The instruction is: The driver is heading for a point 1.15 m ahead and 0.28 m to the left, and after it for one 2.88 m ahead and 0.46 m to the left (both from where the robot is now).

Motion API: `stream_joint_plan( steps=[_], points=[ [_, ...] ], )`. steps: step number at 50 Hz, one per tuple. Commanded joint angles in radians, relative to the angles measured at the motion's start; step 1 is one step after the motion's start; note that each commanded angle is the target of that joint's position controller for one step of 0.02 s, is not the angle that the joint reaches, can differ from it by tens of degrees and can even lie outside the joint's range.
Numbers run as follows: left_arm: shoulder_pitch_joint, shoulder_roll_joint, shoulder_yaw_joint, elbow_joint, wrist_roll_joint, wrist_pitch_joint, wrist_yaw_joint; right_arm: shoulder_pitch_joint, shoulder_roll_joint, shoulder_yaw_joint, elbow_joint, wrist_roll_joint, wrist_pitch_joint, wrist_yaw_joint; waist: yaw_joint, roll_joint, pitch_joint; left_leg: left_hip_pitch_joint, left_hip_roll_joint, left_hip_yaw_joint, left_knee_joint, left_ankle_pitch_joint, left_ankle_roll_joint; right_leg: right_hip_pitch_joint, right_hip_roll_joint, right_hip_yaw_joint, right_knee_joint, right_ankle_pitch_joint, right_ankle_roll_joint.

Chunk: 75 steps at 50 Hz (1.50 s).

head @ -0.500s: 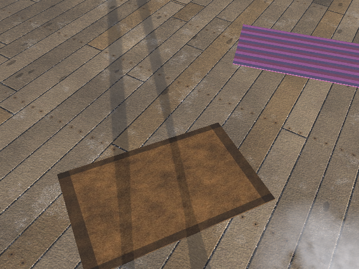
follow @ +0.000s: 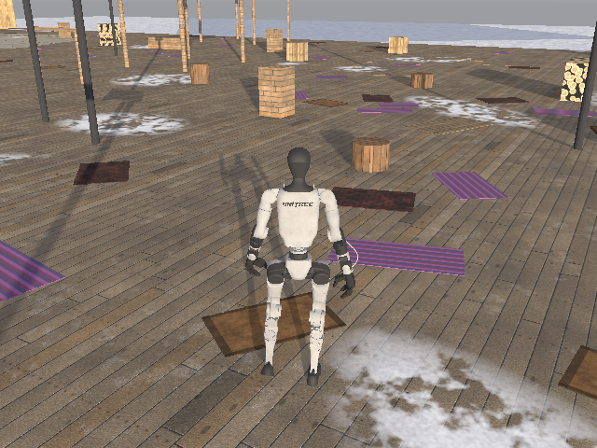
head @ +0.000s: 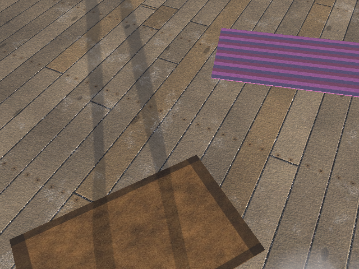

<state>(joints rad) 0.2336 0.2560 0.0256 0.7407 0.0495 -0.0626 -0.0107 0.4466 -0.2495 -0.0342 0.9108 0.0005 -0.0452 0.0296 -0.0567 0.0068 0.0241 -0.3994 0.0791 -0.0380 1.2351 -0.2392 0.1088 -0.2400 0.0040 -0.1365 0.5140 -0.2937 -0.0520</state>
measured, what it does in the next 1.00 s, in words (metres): walks ahead, turning left: left foot, then right foot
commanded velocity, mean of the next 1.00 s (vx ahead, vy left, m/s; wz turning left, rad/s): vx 0.99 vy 0.00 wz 0.47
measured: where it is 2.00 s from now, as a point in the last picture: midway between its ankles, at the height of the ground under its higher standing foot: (105, 112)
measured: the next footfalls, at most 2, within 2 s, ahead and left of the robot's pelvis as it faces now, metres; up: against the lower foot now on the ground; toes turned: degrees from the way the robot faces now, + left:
left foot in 0.30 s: +0.45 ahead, +0.05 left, +0.00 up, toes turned +19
right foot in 0.74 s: +0.90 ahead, +0.10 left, +0.00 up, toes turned +35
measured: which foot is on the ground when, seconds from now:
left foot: up 0.00-0.28, down 0.30-0.72, up 0.74-1.00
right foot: down 0.00-0.30, up 0.32-0.72, down 0.74-1.00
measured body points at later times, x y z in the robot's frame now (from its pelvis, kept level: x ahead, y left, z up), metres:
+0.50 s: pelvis +0.43 +0.05 -0.01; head +0.45 +0.05 +0.44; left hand +0.55 +0.33 -0.08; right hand +0.53 -0.22 -0.14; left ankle +0.41 +0.04 -0.73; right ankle +0.54 -0.12 -0.64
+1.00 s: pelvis +0.89 +0.18 +0.01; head +0.91 +0.20 +0.46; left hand +0.66 +0.37 -0.11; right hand +1.21 +0.12 -0.05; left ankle +0.93 +0.37 -0.68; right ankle +0.87 +0.07 -0.73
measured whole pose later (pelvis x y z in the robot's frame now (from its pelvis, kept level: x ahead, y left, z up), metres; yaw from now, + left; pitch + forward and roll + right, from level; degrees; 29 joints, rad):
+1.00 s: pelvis +0.89 +0.18 +0.01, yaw +26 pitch +2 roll -1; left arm 0.60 0.28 0.06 0.93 0.01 -0.06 -0.01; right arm 0.01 -0.27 0.03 0.63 -0.07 -0.08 0.05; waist 0.10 0.02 0.01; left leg -0.64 0.06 -0.06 0.86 -0.20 0.00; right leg -0.07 0.13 0.13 0.31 -0.26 -0.08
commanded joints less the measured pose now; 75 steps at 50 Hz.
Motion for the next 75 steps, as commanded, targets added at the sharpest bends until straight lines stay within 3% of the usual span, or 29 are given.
stream_joint_plan(
  steps=[1,5,10,13,15,16,17,18,19,23,28,33,36,37,38,39,41,42,46,50,55,56,57,58,59,62,65,69,75],
  points=[
    [0.102,0.052,0.024,0.022,-0.030,-0.028,0.006,-0.040,-0.028,-0.018,-0.070,-0.012,0.025,0.018,0.039,-0.106,0.063,-0.290,0.063,-0.016,0.069,0.065,-0.009,0.144,-0.234,0.180,-0.358,0.051,0.023],
    [0.114,0.024,0.018,0.067,-0.029,-0.057,-0.003,-0.224,-0.011,-0.007,-0.150,-0.006,0.038,0.036,0.026,-0.118,0.141,-0.344,0.031,0.081,-0.036,0.227,-0.010,0.082,-0.149,-0.063,-0.411,0.398,0.067],
    [0.144,0.109,0.021,0.101,-0.025,-0.060,0.036,-0.358,-0.049,0.011,-0.222,-0.010,0.031,0.059,-0.004,-0.068,0.133,-0.195,-0.072,0.248,-0.401,0.312,0.052,0.204,-0.168,-0.185,-0.354,1.102,0.081],
    [0.085,0.222,0.049,0.074,-0.021,-0.032,0.071,-0.118,-0.145,-0.019,-0.159,-0.009,0.048,0.046,-0.155,-0.134,-0.046,0.131,-0.166,0.261,-0.431,0.212,0.096,0.278,-0.235,-0.158,-0.013,1.530,0.079],
    [-0.038,0.247,0.065,0.034,-0.017,0.000,0.058,0.259,-0.247,-0.077,-0.044,-0.005,0.050,0.011,-0.324,-0.046,-0.178,0.538,-0.150,0.112,-0.563,0.118,0.189,0.078,-0.195,-0.114,0.647,1.156,0.046],
    [-0.094,0.125,0.036,0.019,-0.011,-0.003,0.025,0.150,-0.253,-0.092,-0.043,0.025,0.051,-0.010,-0.238,0.189,-0.040,0.548,-0.119,0.000,-0.630,0.081,0.209,-0.204,0.030,-0.084,1.037,0.012,0.036],
    [0.051,0.031,0.002,-0.074,0.001,-0.026,0.023,0.025,-0.327,-0.091,-0.087,-0.010,0.050,-0.005,-0.015,0.238,-0.077,0.652,0.014,-0.386,-0.593,0.334,0.325,-0.505,0.054,0.069,1.252,-0.223,0.067],
    [0.038,0.069,-0.007,-0.135,-0.008,-0.054,0.019,0.009,-0.342,-0.103,-0.127,-0.022,0.051,-0.015,-0.043,0.184,-0.234,0.749,0.158,-0.752,-0.886,-0.143,0.443,-0.637,0.049,0.237,1.236,-0.200,0.065],
    [-0.020,0.133,-0.002,-0.125,-0.002,-0.072,0.016,-0.005,-0.253,-0.088,-0.129,-0.030,0.046,-0.026,-0.023,-0.019,-0.076,0.582,0.165,-0.814,-1.047,-0.343,0.371,-0.659,-0.009,0.253,1.100,-0.129,0.054],
    [-0.057,0.112,-0.016,-0.116,0.037,-0.006,0.015,-0.089,-0.202,-0.060,-0.124,-0.014,-0.018,-0.035,0.109,-0.142,0.089,0.106,0.009,-0.514,-1.059,-0.077,0.273,-0.424,-0.115,0.232,0.766,-0.083,0.114],
    [-0.307,0.053,-0.045,-0.223,-0.008,0.005,-0.008,-0.043,-0.216,-0.073,-0.118,0.002,-0.041,-0.020,0.004,-0.027,0.090,0.030,-0.122,-0.336,-1.063,0.270,0.180,-0.266,-0.091,0.140,0.258,0.301,0.124],
    [-0.298,0.092,-0.029,-0.217,-0.012,-0.012,-0.004,0.032,-0.217,-0.072,-0.074,0.000,-0.054,-0.023,-0.041,0.038,-0.007,0.352,-0.044,-0.286,-0.977,0.703,0.100,-0.149,-0.014,0.090,-0.001,0.422,0.037],
    [0.113,0.213,0.036,-0.094,-0.030,-0.014,0.027,-0.052,-0.286,-0.085,-0.077,-0.042,-0.048,-0.032,0.194,0.089,-0.201,0.437,-0.023,-0.202,-0.501,1.026,0.043,0.169,0.032,0.066,0.005,0.172,-0.030],
    [0.335,0.258,0.058,-0.039,-0.020,-0.010,0.045,-0.098,-0.223,-0.070,-0.094,-0.054,-0.050,-0.037,0.293,0.045,-0.287,0.247,-0.062,-0.154,-0.155,0.804,0.032,0.402,-0.075,0.192,0.079,-0.043,-0.058],
    [0.326,0.361,0.083,-0.014,0.019,-0.013,0.035,0.044,-0.051,-0.027,-0.144,-0.003,-0.057,-0.019,0.151,-0.357,-0.354,-0.145,-0.267,-0.095,0.229,-0.098,-0.037,0.623,-0.338,0.827,-0.102,-0.289,-0.224],
    [0.236,0.268,0.075,-0.017,-0.011,-0.003,0.008,0.012,-0.104,-0.013,-0.137,-0.026,-0.067,-0.023,0.133,-0.269,-0.271,-0.319,-0.217,-0.119,0.245,-0.171,-0.007,0.581,-0.335,1.100,-0.262,-0.395,-0.256],
    [0.123,0.165,0.063,-0.019,-0.026,-0.007,-0.011,-0.199,-0.157,-0.011,-0.183,-0.050,-0.068,-0.018,0.114,-0.008,-0.086,-0.323,-0.097,-0.083,0.131,-0.023,-0.017,0.343,-0.250,0.805,-0.258,-0.205,-0.234],
    [0.160,0.136,0.053,0.011,-0.025,-0.009,-0.012,-0.260,-0.150,-0.007,-0.213,-0.064,-0.067,-0.014,0.103,0.020,-0.042,-0.303,-0.076,-0.075,0.065,-0.028,-0.027,0.257,-0.200,0.716,-0.261,-0.104,-0.212],
    [0.245,0.146,0.051,0.086,-0.042,-0.028,0.002,-0.328,-0.099,0.030,-0.292,-0.090,-0.043,0.006,0.048,-0.055,0.034,-0.311,-0.022,-0.037,-0.159,-0.106,-0.095,0.101,-0.135,0.627,-0.335,0.037,-0.235],
    [0.209,0.181,0.072,0.073,-0.043,-0.026,0.003,-0.528,-0.070,0.066,-0.376,-0.050,-0.051,0.028,0.079,-0.072,0.094,-0.054,-0.064,0.052,-0.554,0.184,-0.139,-0.136,-0.057,0.498,-0.411,0.310,-0.183],
    [0.312,0.206,0.088,0.116,-0.070,-0.004,0.007,-0.414,-0.125,0.040,-0.346,-0.048,-0.065,-0.022,0.066,-0.072,-0.063,0.249,-0.168,0.046,-0.766,0.332,-0.101,0.034,0.007,0.466,-0.029,0.880,-0.027],
    [0.231,0.148,0.072,0.067,-0.130,-0.006,0.019,-0.314,-0.173,-0.003,-0.356,0.005,-0.091,-0.045,-0.040,-0.073,-0.159,0.492,-0.072,-0.103,-0.833,0.439,-0.073,-0.081,0.028,0.538,0.157,0.711,0.021],
    [0.175,0.116,0.056,0.028,-0.097,-0.008,0.022,-0.115,-0.236,-0.020,-0.302,0.001,-0.083,-0.062,-0.121,-0.019,-0.333,0.733,0.096,-0.168,-0.721,0.579,-0.033,-0.171,0.073,0.453,0.414,0.314,0.057],
    [0.347,0.009,0.032,0.029,-0.066,-0.004,0.027,-0.065,-0.244,-0.013,-0.298,-0.037,-0.067,-0.063,-0.022,0.199,-0.475,0.933,0.399,-0.412,-0.588,1.056,0.073,-0.367,0.151,0.397,0.720,-0.453,0.075],
    [0.414,0.094,0.032,-0.006,-0.097,0.006,0.032,-0.092,-0.247,-0.032,-0.302,-0.017,-0.047,-0.051,-0.002,0.307,-0.567,0.913,0.496,-0.617,-0.679,0.853,0.177,-0.440,0.071,0.340,0.908,-0.387,0.102],
    [0.222,0.161,0.072,-0.035,-0.091,0.059,0.060,-0.305,-0.078,-0.003,-0.330,-0.010,-0.022,-0.056,0.046,0.081,-0.179,0.487,0.282,-0.260,-0.825,0.680,0.116,-0.510,-0.048,0.209,0.917,-0.204,0.150],
    [0.165,0.065,0.061,-0.104,-0.087,0.093,0.052,-0.417,-0.086,-0.022,-0.298,-0.010,-0.031,-0.051,0.113,0.122,-0.031,0.197,0.241,-0.059,-0.957,0.587,0.094,-0.410,-0.119,0.188,0.719,-0.152,0.148],
    [0.098,0.060,0.057,-0.134,-0.070,0.086,0.012,-0.464,-0.153,-0.054,-0.260,0.004,-0.029,-0.066,0.111,0.103,-0.094,0.190,0.195,0.138,-0.947,0.577,0.064,-0.243,-0.112,0.145,0.360,0.189,0.100],
    [0.035,0.182,0.103,-0.179,-0.067,0.110,-0.032,-0.436,-0.219,-0.085,-0.222,0.057,-0.018,-0.044,0.124,0.053,-0.080,0.241,0.207,0.238,-0.716,0.562,-0.019,-0.070,-0.022,0.042,0.115,0.196,-0.012]
  ],
)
